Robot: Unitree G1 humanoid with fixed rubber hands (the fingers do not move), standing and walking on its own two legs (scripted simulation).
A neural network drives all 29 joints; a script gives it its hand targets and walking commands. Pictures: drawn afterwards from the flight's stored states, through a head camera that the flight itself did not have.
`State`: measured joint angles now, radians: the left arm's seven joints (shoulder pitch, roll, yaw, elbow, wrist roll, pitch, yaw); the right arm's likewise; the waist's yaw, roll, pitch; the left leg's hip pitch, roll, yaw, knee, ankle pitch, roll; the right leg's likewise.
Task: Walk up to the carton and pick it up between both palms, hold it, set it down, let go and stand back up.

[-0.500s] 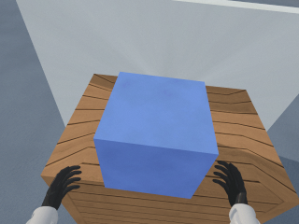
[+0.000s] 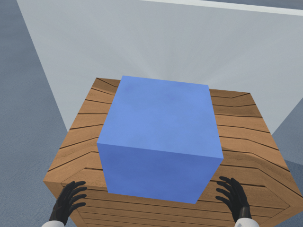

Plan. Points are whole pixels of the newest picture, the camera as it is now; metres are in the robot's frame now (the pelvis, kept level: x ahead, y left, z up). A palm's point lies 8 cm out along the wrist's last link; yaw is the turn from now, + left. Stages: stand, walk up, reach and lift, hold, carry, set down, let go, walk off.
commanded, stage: set down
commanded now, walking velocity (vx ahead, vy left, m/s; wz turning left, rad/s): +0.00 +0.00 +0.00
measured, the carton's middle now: (158, 138) +0.39 -0.01 +0.00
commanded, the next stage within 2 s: let go in 1.20 s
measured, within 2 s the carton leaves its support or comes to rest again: neither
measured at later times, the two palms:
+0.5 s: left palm (64, 219) +0.16 +0.23 -0.06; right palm (239, 217) +0.17 -0.23 -0.04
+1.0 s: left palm (68, 223) +0.15 +0.22 -0.07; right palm (239, 223) +0.16 -0.23 -0.06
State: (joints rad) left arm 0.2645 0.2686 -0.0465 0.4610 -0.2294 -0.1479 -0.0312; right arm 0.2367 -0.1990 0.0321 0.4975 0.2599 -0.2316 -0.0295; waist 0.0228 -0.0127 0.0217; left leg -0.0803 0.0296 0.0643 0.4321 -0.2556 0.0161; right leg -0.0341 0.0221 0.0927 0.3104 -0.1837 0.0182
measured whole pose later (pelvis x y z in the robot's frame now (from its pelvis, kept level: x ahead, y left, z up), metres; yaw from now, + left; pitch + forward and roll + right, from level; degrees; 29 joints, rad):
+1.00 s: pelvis +0.01 +0.00 +0.00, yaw +0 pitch -5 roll -1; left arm 0.26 0.22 -0.04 0.46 -0.16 0.09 0.03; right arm 0.22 -0.20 0.01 0.66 0.16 -0.17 0.04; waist 0.02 -0.01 0.03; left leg -0.08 0.03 0.06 0.43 -0.27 0.02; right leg -0.04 0.02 0.09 0.33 -0.20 0.02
